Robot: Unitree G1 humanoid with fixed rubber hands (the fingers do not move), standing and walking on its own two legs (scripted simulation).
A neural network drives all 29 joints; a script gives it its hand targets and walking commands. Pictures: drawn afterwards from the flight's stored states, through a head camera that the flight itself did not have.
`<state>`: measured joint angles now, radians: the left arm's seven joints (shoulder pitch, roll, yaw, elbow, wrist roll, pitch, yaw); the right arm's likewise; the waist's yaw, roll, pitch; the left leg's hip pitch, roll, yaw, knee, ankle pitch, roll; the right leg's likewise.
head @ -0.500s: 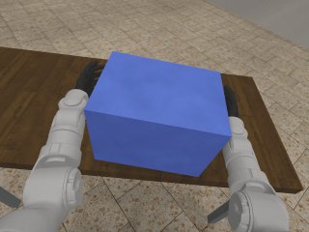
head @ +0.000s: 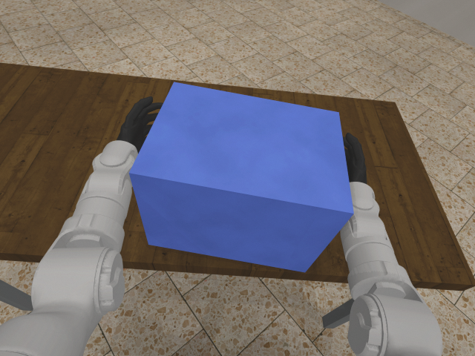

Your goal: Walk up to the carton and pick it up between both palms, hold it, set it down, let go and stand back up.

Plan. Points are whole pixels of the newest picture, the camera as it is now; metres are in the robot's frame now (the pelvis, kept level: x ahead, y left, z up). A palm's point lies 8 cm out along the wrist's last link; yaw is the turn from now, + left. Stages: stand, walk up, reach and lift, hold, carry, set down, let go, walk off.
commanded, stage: set down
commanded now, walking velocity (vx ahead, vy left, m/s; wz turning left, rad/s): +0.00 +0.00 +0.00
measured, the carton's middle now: (241, 180) +0.39 +0.01 +0.05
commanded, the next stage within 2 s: none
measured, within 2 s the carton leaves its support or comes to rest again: rests again in 0.32 s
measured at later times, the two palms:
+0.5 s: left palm (129, 149) +0.42 +0.21 +0.08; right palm (347, 186) +0.38 -0.18 +0.07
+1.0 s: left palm (128, 151) +0.42 +0.21 +0.07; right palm (346, 188) +0.38 -0.17 +0.06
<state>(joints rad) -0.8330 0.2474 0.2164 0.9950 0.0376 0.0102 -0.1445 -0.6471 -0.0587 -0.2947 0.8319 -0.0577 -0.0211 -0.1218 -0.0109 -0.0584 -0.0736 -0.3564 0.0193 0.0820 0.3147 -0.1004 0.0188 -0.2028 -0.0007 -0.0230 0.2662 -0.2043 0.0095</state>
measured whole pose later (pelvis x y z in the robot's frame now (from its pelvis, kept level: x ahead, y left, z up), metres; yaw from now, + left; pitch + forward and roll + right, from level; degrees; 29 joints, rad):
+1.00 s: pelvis -0.01 +0.00 +0.00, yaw +0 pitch +10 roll -1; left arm -0.90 0.26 0.25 1.18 0.14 -0.16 -0.15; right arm -0.68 0.00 -0.48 0.92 -0.20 -0.17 -0.07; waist -0.02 -0.08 -0.07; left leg -0.42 0.02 0.07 0.31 -0.07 0.02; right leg -0.27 0.00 -0.03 0.28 -0.19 0.01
